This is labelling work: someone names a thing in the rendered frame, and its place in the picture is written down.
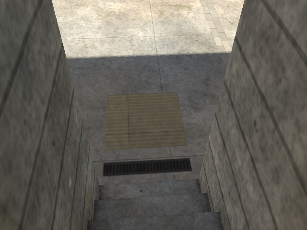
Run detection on stairs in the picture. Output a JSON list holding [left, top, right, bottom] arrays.
[[87, 179, 224, 230]]

